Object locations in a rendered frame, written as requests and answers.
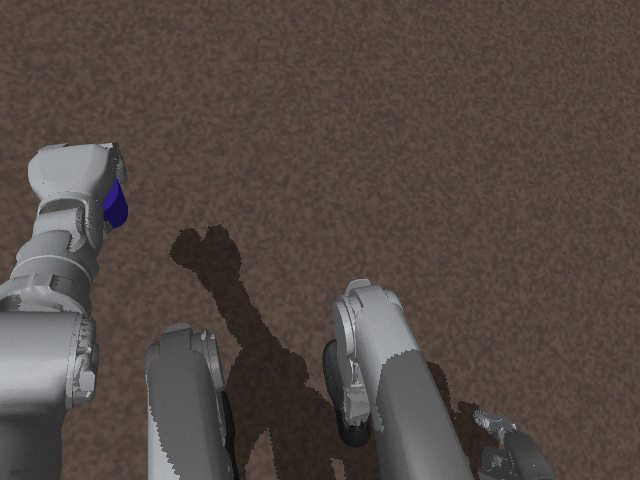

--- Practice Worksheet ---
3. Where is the left robot foot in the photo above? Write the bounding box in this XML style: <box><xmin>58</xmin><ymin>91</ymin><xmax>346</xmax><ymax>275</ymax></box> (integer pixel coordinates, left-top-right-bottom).
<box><xmin>221</xmin><ymin>391</ymin><xmax>239</xmax><ymax>480</ymax></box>

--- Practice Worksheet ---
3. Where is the left robot hand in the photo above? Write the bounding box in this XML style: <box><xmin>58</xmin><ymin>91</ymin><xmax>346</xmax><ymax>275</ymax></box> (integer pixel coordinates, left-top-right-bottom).
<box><xmin>28</xmin><ymin>142</ymin><xmax>127</xmax><ymax>239</ymax></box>

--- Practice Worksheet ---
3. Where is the cup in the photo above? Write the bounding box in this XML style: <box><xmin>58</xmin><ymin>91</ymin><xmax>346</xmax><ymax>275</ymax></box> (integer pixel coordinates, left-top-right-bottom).
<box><xmin>101</xmin><ymin>177</ymin><xmax>128</xmax><ymax>229</ymax></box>

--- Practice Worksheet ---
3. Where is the left robot arm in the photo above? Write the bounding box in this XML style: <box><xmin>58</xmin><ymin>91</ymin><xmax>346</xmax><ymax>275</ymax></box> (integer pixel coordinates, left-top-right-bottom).
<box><xmin>0</xmin><ymin>192</ymin><xmax>103</xmax><ymax>480</ymax></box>

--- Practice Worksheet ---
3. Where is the right robot hand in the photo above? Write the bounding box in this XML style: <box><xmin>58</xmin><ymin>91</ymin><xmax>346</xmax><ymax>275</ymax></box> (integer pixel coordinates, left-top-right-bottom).
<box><xmin>473</xmin><ymin>410</ymin><xmax>557</xmax><ymax>480</ymax></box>

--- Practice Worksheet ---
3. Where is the right robot foot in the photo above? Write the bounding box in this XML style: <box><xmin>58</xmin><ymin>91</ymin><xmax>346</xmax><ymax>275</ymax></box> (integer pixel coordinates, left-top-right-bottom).
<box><xmin>323</xmin><ymin>339</ymin><xmax>371</xmax><ymax>448</ymax></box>

